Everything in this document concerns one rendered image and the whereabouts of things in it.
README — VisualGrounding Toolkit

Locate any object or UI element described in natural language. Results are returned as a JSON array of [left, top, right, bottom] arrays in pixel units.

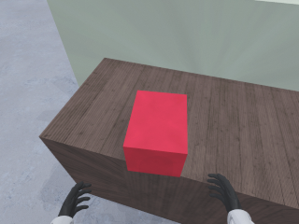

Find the left robot hand
[[58, 181, 92, 218]]

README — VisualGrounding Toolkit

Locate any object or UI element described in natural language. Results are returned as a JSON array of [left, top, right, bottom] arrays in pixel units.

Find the carton
[[122, 90, 188, 177]]

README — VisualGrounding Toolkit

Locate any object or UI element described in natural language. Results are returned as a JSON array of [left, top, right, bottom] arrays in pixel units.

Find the right robot forearm
[[227, 209, 254, 224]]

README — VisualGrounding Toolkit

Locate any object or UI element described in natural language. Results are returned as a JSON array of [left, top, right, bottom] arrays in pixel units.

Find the right robot hand
[[207, 173, 243, 214]]

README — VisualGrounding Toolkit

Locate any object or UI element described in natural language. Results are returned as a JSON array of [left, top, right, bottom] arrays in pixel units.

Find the pedestal
[[38, 58, 299, 224]]

